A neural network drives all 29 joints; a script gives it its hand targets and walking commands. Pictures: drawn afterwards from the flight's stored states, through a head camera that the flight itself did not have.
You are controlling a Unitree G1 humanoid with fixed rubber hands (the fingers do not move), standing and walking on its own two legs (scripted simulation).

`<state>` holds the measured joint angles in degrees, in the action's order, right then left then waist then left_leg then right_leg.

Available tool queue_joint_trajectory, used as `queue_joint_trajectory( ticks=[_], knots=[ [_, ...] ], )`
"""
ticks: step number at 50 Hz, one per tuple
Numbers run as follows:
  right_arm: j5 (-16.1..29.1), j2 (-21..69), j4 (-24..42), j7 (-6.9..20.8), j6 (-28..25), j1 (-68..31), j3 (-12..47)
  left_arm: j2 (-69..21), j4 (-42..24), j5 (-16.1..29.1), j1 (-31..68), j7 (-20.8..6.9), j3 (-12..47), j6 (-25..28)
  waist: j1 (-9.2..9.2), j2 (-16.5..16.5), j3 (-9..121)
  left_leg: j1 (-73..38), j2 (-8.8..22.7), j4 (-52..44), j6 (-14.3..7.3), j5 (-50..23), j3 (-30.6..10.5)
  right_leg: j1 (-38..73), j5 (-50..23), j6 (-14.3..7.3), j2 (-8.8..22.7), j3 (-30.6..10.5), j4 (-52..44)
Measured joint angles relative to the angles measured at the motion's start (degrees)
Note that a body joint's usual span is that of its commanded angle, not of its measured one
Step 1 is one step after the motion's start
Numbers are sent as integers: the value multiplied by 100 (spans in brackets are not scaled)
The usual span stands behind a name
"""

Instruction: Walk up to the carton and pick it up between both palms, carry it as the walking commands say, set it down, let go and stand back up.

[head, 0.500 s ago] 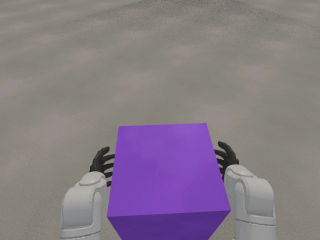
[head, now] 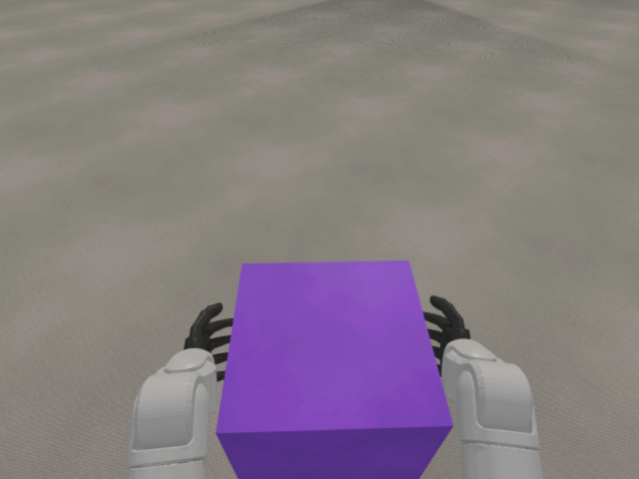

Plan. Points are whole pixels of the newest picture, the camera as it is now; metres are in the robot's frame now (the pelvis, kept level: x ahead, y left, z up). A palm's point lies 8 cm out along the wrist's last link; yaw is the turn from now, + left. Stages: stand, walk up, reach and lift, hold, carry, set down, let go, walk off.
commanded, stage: carry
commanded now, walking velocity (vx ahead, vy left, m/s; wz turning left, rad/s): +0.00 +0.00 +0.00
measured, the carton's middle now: (327, 384) +0.27 -0.01 +0.00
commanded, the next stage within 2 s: none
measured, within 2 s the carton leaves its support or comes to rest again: neither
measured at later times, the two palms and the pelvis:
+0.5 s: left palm (208, 358) +0.28 +0.14 +0.05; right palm (451, 350) +0.28 -0.16 +0.05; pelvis +0.01 -0.01 +0.00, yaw +0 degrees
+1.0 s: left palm (208, 351) +0.29 +0.14 +0.05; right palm (447, 342) +0.29 -0.16 +0.05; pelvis +0.02 -0.01 +0.00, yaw +0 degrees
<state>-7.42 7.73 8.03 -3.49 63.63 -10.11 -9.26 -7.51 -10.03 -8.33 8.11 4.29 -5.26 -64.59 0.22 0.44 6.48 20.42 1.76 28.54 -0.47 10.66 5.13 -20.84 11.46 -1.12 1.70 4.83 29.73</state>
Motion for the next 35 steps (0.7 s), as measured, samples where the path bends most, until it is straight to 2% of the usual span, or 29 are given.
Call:
queue_joint_trajectory(
  ticks=[3, 9, 15, 22, 30, 35],
  knots=[
    [49, -6, 111, -39, -66, 60, 53, 6, -104, 27, -59, 36, 43, 74, -11, -9, -34, 4, -11, -30, -1, -19, 0, -13, 0, 2, 10, -2, -5],
    [-9, -2, -215, 22, -401, 16, 32, 5, 171, -20, -58, -12, -15, 402, -57, -60, -65, -26, 2, 2, 11, 24, 20, -1, 45, -3, 2, -25, 43],
    [81, -18, 72, -24, -446, 148, 124, 15, -89, 52, -170, 13, 40, 461, -63, -77, -137, -51, 28, 27, 34, 65, 11, 30, 85, -22, -20, -14, 55],
    [-22, -14, -390, 27, -678, 110, 53, 10, 414, -25, -119, -59, -24, 717, -16, -66, -85, -82, 52, 77, 55, 136, -4, 79, 145, -32, -37, 3, 74],
    [27, -26, -236, 28, -822, 219, 112, 18, 260, -7, -229, -51, 41, 862, -3, -32, -129, -100, 62, 116, 63, 196, 0, 96, 200, -31, -38, 3, 108],
    [-9, -23, -414, 38, -906, 191, 99, 18, 415, -32, -225, -45, 24, 947, -7, -44, -104, -138, 60, 113, 63, 225, 14, 126, 230, -21, -32, -7, 114]
  ],
)
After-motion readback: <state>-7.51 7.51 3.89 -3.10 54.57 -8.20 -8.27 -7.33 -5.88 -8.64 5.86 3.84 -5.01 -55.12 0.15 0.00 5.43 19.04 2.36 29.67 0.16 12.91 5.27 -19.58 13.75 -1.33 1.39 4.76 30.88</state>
